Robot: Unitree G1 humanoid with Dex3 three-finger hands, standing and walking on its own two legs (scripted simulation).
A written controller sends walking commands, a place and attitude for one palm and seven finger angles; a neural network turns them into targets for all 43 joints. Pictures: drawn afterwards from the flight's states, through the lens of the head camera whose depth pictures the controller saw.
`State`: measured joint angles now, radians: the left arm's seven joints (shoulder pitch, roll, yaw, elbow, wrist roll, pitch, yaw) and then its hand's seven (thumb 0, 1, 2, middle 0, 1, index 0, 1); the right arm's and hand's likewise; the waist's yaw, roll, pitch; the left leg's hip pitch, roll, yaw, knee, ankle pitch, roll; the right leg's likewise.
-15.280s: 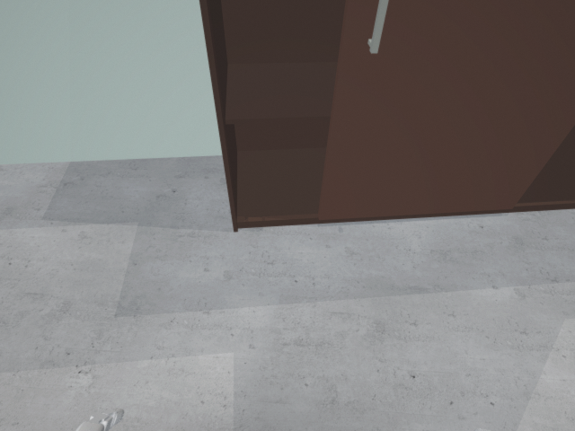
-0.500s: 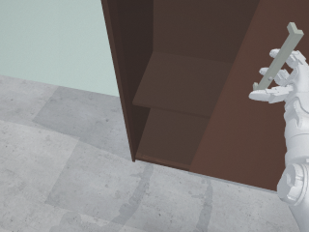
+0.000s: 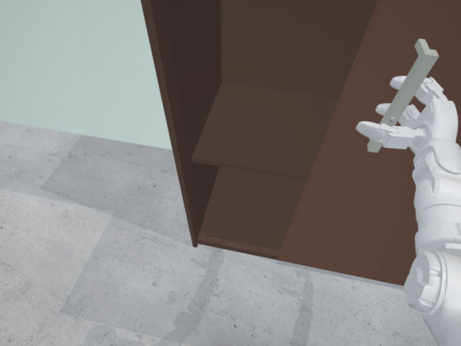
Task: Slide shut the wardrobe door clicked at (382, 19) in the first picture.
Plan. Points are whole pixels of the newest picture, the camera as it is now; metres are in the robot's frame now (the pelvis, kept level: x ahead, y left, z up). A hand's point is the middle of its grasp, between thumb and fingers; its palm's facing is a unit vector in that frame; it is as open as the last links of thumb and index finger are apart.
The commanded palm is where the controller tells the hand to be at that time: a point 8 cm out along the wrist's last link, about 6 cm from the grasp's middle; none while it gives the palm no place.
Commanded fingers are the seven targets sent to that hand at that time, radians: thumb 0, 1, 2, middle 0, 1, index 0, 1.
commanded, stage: grip the handle and tug to test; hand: right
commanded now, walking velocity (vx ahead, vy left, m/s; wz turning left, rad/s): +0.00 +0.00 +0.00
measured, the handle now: (394, 101) +0.53 -0.21 +0.17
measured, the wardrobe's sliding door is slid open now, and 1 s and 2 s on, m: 0.37 0.37 0.34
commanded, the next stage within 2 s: tug the door sideways, standing still in 1.10 s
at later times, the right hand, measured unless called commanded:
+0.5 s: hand (386, 117) +0.48 -0.18 +0.17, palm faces +0.06 +1.00 +0.02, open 5.3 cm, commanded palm +0.46 -0.24 +0.17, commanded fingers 0.00 -0.90 -0.90 0.45 1.40 0.45 1.40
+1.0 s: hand (384, 118) +0.48 -0.18 +0.17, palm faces +0.07 +1.00 +0.01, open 5.3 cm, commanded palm +0.43 -0.23 +0.17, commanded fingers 0.00 -0.90 -0.90 0.45 1.40 0.45 1.40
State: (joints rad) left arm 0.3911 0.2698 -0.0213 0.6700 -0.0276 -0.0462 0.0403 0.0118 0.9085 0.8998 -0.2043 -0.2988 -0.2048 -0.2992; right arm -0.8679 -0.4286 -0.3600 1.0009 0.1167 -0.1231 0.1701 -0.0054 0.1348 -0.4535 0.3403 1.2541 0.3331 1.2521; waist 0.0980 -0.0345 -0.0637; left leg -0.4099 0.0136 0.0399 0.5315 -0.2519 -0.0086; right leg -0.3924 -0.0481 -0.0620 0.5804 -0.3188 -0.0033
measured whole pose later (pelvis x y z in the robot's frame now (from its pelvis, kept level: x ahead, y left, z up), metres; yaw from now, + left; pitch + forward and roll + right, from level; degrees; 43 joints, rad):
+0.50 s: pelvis +0.00 +0.00 +0.00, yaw +0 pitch +8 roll +1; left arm 0.39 0.27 -0.03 0.68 -0.02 -0.04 0.04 0.01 0.91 0.90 -0.20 -0.30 -0.20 -0.30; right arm -0.92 -0.43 -0.37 1.06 0.11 -0.12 0.19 0.00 -0.74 -0.84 0.42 1.39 0.43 1.39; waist 0.10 -0.03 -0.06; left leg -0.43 0.02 0.05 0.54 -0.26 -0.01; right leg -0.41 -0.05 -0.05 0.59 -0.32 0.00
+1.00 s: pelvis +0.01 +0.00 +0.00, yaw +2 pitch +8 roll +1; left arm 0.41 0.28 -0.01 0.65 -0.03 -0.04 0.04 0.01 0.91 0.90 -0.20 -0.30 -0.20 -0.30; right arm -0.80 -0.43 -0.38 0.91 0.14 -0.09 0.15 0.00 -0.78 -0.81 0.37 1.40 0.38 1.40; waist 0.11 -0.04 -0.07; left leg -0.42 0.00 0.01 0.52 -0.25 -0.01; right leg -0.39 -0.06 -0.09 0.57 -0.32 0.00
